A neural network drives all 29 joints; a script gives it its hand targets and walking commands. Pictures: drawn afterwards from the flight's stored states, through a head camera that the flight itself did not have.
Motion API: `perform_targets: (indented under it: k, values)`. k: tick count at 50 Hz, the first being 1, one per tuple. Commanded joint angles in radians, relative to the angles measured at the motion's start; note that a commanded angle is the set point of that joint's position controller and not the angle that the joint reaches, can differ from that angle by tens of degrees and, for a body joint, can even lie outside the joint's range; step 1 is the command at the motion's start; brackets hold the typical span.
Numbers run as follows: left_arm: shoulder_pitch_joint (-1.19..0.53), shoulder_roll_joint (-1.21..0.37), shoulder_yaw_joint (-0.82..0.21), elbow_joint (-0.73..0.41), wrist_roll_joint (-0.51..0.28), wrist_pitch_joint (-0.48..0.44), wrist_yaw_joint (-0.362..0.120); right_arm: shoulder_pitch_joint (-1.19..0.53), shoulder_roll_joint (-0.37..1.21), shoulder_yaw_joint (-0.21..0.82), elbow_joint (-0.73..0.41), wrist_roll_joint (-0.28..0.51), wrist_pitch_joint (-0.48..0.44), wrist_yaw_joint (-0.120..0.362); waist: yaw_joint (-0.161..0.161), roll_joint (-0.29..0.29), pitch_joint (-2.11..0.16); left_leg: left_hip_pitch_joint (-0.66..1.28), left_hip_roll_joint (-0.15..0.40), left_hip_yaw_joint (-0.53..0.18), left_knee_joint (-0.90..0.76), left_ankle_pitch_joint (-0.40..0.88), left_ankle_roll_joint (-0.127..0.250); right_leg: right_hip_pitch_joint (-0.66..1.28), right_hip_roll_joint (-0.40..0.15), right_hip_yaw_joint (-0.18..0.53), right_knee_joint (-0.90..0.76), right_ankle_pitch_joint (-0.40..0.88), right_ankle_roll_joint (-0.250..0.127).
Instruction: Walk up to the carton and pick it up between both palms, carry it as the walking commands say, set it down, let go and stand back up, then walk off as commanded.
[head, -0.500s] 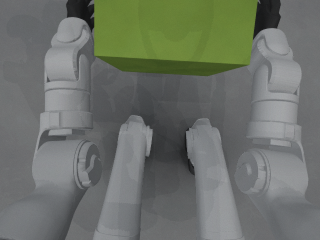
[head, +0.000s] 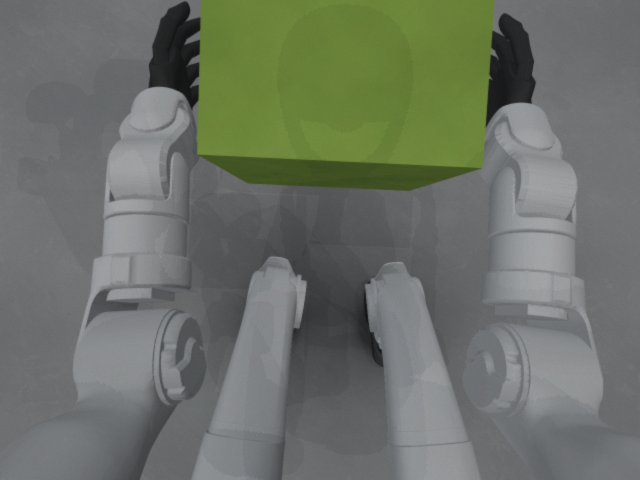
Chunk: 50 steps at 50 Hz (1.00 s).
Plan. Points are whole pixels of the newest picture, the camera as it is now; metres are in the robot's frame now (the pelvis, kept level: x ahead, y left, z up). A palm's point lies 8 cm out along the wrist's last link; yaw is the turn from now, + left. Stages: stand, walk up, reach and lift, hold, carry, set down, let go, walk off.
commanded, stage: reach and lift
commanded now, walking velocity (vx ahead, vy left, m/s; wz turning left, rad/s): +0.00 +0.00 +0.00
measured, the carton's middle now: (336, 115) +0.50 +0.01 -0.11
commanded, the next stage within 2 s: none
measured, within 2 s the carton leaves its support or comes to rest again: neither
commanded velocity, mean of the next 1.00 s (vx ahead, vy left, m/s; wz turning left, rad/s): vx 0.00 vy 0.00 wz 0.00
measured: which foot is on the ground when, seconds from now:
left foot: down 0.00-1.00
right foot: down 0.00-1.00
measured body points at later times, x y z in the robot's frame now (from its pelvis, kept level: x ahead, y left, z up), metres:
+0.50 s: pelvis +0.02 -0.01 +0.07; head +0.27 +0.00 +0.43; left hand +0.49 +0.17 +0.02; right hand +0.49 -0.17 +0.01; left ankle +0.16 +0.13 -0.56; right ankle +0.16 -0.13 -0.56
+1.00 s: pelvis +0.11 +0.00 +0.15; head +0.15 +0.00 +0.59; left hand +0.48 +0.17 +0.15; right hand +0.47 -0.16 +0.15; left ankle +0.16 +0.13 -0.56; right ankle +0.16 -0.13 -0.56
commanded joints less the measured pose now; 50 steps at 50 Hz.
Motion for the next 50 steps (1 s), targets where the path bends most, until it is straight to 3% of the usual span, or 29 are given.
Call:
perform_targets:
  k: [1, 2, 3, 4, 5, 7, 8, 9, 11, 13, 14, 16, 19, 22, 25, 27, 30, 31, 32, 33, 35, 38, 39, 41, 43, 44, 46, 49, 50]
  values:
    - [-0.751, -1.114, -0.69, -0.189, -0.23, -0.04, -0.276, -0.791, 0.988, 0.72, -0.097, 0.182, -0.036, 0.29, -0.041, 0.01, -2.287, 0.681, -0.037, 0.139, -0.239, 0.003, 0.032, 0.452, 0.062, -0.139, -0.216, 0.008, -0.057]
    - [-0.732, -1.158, -0.663, -0.145, -0.215, -0.03, -0.275, -0.791, 0.951, 0.702, -0.101, 0.172, -0.031, 0.297, -0.058, 0.031, -2.253, 0.687, -0.04, 0.142, -0.264, 0.011, 0.025, 0.465, 0.06, -0.133, -0.246, 0.021, -0.064]
    - [-0.696, -1.111, -0.616, -0.08, -0.189, -0.029, -0.282, -0.799, 0.98, 0.705, -0.076, 0.157, -0.03, 0.299, -0.018, -0.008, -2.141, 0.577, -0.045, 0.155, -0.268, -0.025, 0.04, 0.471, 0.057, -0.125, -0.271, -0.032, -0.056]
    - [-0.715, -1.121, -0.622, -0.078, -0.197, -0.029, -0.289, -0.799, 0.986, 0.722, -0.077, 0.155, -0.027, 0.302, -0.044, -0.039, -2.165, 0.617, -0.039, 0.145, -0.288, -0.068, 0.042, 0.494, 0.053, -0.137, -0.284, -0.065, -0.051]
    - [-0.689, -1.137, -0.624, -0.097, -0.176, -0.027, -0.285, -0.82, 0.986, 0.737, -0.125, 0.187, -0.034, 0.306, -0.001, 0.026, -2.213, 0.645, -0.036, 0.162, -0.279, -0.035, 0.037, 0.517, 0.048, -0.11, -0.295, -0.047, -0.055]
    - [-0.674, -1.118, -0.612, -0.086, -0.162, -0.027, -0.287, -0.82, 1.0, 0.739, -0.112, 0.188, -0.033, 0.316, 0.008, 0.026, -2.175, 0.677, -0.034, 0.152, -0.305, -0.016, 0.045, 0.511, 0.047, -0.115, -0.302, -0.016, -0.05]
    - [-0.751, -1.099, -0.61, -0.104, -0.172, -0.037, -0.291, -0.861, 1.032, 0.75, -0.121, 0.185, -0.032, 0.317, 0.014, -0.034, -2.173, 0.656, -0.043, 0.164, -0.317, -0.042, 0.058, 0.565, 0.049, -0.109, -0.331, -0.047, -0.046]
    - [-0.713, -1.107, -0.622, -0.109, -0.181, -0.041, -0.296, -0.827, 1.007, 0.744, -0.143, 0.18, -0.037, 0.312, -0.028, -0.057, -2.178, 0.659, -0.037, 0.163, -0.316, -0.042, 0.057, 0.572, 0.05, -0.118, -0.334, -0.043, -0.044]
    - [-0.681, -1.145, -0.671, -0.188, -0.197, -0.041, -0.296, -0.788, 1.049, 0.801, -0.179, 0.211, -0.034, 0.319, 0.027, -0.011, -2.288, 0.796, -0.049, 0.148, -0.354, 0.076, 0.06, 0.652, 0.055, -0.109, -0.345, 0.072, -0.048]
    - [-0.675, -1.122, -0.673, -0.178, -0.194, -0.048, -0.293, -0.725, 1.048, 0.769, -0.119, 0.191, -0.031, 0.321, 0.003, -0.048, -2.25, 0.814, -0.037, 0.137, -0.349, 0.074, 0.054, 0.591, 0.054, -0.116, -0.354, 0.049, -0.038]
    - [-0.599, -1.134, -0.663, -0.14, -0.176, -0.042, -0.296, -0.705, 1.033, 0.772, -0.128, 0.202, -0.033, 0.324, 0.032, -0.009, -2.227, 0.83, -0.038, 0.152, -0.37, 0.114, 0.05, 0.613, 0.054, -0.108, -0.367, 0.079, -0.044]
    - [-0.591, -1.134, -0.642, -0.088, -0.156, -0.051, -0.305, -0.647, 0.998, 0.704, -0.022, 0.159, -0.045, 0.33, -0.02, 0.012, -2.049, 0.758, -0.023, 0.139, -0.379, 0.049, 0.047, 0.497, 0.041, -0.106, -0.379, 0.029, -0.058]
    - [-0.628, -1.184, -0.703, -0.24, -0.184, -0.062, -0.307, -0.644, 1.054, 0.778, -0.143, 0.194, -0.054, 0.335, -0.013, 0.041, -2.208, 0.898, -0.034, 0.137, -0.407, 0.159, 0.046, 0.647, 0.048, -0.105, -0.404, 0.14, -0.051]
    - [-0.56, -1.131, -0.706, -0.272, -0.188, -0.073, -0.313, -0.623, 1.117, 0.859, -0.223, 0.223, -0.05, 0.318, 0.044, -0.036, -2.262, 0.884, -0.048, 0.145, -0.403, 0.258, 0.077, 0.804, 0.051, -0.06, -0.445, 0.236, -0.037]
    - [-0.514, -1.088, -0.701, -0.211, -0.16, -0.061, -0.315, -0.562, 1.041, 0.808, -0.145, 0.167, -0.044, 0.31, 0.018, -0.009, -2.105, 0.837, -0.037, 0.142, -0.456, 0.157, 0.066, 0.778, 0.044, -0.054, -0.485, 0.147, -0.048]
    - [-0.488, -1.113, -0.755, -0.277, -0.181, -0.058, -0.315, -0.516, 1.046, 0.813, -0.207, 0.17, -0.044, 0.307, -0.016, -0.001, -2.147, 0.93, -0.036, 0.138, -0.478, 0.24, 0.056, 0.847, 0.055, -0.067, -0.501, 0.246, -0.042]
    - [-0.446, -1.06, -0.669, -0.167, -0.123, -0.06, -0.328, -0.467, 1.052, 0.761, -0.102, 0.118, -0.038, 0.314, 0.013, -0.03, -1.873, 0.799, -0.025, 0.133, -0.525, 0.114, 0.059, 0.767, 0.035, -0.055, -0.546, 0.109, -0.041]
    - [-0.402, -1.159, -0.723, -0.233, -0.154, -0.058, -0.325, -0.501, 1.065, 0.859, -0.248, 0.177, -0.045, 0.315, 0.022, 0.0, -2.076, 0.937, -0.041, 0.142, -0.538, 0.238, 0.057, 0.927, 0.042, -0.051, -0.551, 0.244, -0.046]
    - [-0.375, -1.091, -0.641, -0.127, -0.106, -0.06, -0.331, -0.515, 1.093, 0.804, -0.15, 0.149, -0.045, 0.315, 0.067, -0.047, -1.862, 0.846, -0.032, 0.139, -0.558, 0.168, 0.082, 0.816, 0.031, -0.042, -0.57, 0.16, -0.028]
    - [-0.364, -1.197, -0.692, -0.135, -0.133, -0.057, -0.331, -0.449, 1.073, 0.812, -0.167, 0.149, -0.051, 0.314, -0.01, 0.007, -1.878, 0.888, -0.037, 0.138, -0.573, 0.216, 0.068, 0.86, 0.038, -0.054, -0.584, 0.228, -0.04]
    - [-0.305, -1.146, -0.606, -0.041, -0.079, -0.07, -0.342, -0.436, 1.087, 0.777, -0.107, 0.121, -0.065, 0.317, 0.033, -0.041, -1.686, 0.791, -0.028, 0.134, -0.59, 0.153, 0.087, 0.796, 0.026, -0.054, -0.609, 0.17, -0.038]
    - [-0.239, -1.234, -0.59, -0.021, -0.075, -0.081, -0.35, -0.402, 1.156, 0.76, -0.096, 0.115, -0.076, 0.324, 0.013, -0.085, -1.564, 0.836, -0.029, 0.135, -0.652, 0.176, 0.079, 0.79, 0.033, -0.07, -0.667, 0.18, -0.025]
    - [-0.224, -1.222, -0.564, -0.021, -0.07, -0.08, -0.351, -0.348, 1.189, 0.754, -0.043, 0.12, -0.069, 0.321, 0.041, -0.052, -1.506, 0.833, -0.029, 0.133, -0.668, 0.211, 0.089, 0.816, 0.021, -0.047, -0.677, 0.218, -0.024]
    - [-0.173, -1.24, -0.512, 0.015, -0.048, -0.08, -0.355, -0.27, 1.179, 0.664, 0.046, 0.062, -0.061, 0.327, 0.015, -0.06, -1.326, 0.796, -0.018, 0.128, -0.705, 0.187, 0.076, 0.753, 0.018, -0.041, -0.727, 0.188, -0.031]
    - [-0.11, -1.192, -0.455, 0.085, 0.01, -0.058, -0.364, -0.189, 1.215, 0.606, 0.116, 0.001, -0.042, 0.325, 0.056, -0.064, -1.174, 0.793, -0.009, 0.129, -0.763, 0.11, 0.085, 0.738, 0.012, -0.041, -0.783, 0.11, -0.033]
    - [-0.104, -1.217, -0.464, 0.084, 0.008, -0.053, -0.368, -0.156, 1.17, 0.548, 0.134, -0.024, -0.039, 0.335, -0.005, -0.061, -1.133, 0.772, -0.002, 0.12, -0.772, 0.065, 0.074, 0.712, 0.016, -0.053, -0.792, 0.074, -0.048]
    - [-0.021, -1.131, -0.353, 0.157, 0.086, -0.028, -0.366, -0.042, 1.105, 0.451, 0.196, -0.099, 0.001, 0.333, 0.007, -0.03, -0.974, 0.769, -0.004, 0.123, -0.822, -0.032, 0.074, 0.686, 0.005, -0.055, -0.844, -0.036, -0.062]
    - [-0.009, -1.11, -0.326, 0.15, 0.117, 0.0, -0.353, 0.075, 1.053, 0.312, 0.304, -0.151, 0.029, 0.346, -0.034, 0.035, -0.832, 0.872, 0.007, 0.12, -0.88, 0.014, 0.061, 0.675, 0.012, -0.057, -0.892, 0.012, -0.073]
    - [0.069, -1.165, -0.346, 0.164, 0.106, 0.01, -0.35, 0.032, 1.032, 0.379, 0.196, -0.098, 0.016, 0.352, -0.018, 0.098, -0.872, 0.957, 0.001, 0.117, -0.906, 0.099, 0.053, 0.75, 0.003, -0.056, -0.899, 0.101, -0.079]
